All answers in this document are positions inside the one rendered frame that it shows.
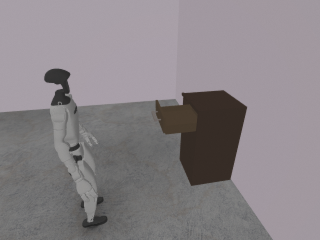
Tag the robot left thigh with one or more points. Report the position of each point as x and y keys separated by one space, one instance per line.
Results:
x=89 y=157

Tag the robot left forearm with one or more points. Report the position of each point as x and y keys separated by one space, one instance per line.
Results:
x=82 y=129

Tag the drawer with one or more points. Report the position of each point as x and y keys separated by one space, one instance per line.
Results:
x=177 y=118

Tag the robot right hand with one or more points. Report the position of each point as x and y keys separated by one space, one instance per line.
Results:
x=85 y=186

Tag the cabinet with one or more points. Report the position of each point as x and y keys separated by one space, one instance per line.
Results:
x=208 y=154

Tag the robot right forearm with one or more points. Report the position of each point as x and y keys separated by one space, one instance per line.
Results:
x=67 y=158

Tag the right robot foot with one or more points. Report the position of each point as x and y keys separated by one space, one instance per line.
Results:
x=97 y=220

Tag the right robot upper arm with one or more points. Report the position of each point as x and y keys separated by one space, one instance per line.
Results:
x=59 y=119

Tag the robot left hand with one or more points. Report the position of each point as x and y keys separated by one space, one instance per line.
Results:
x=88 y=136

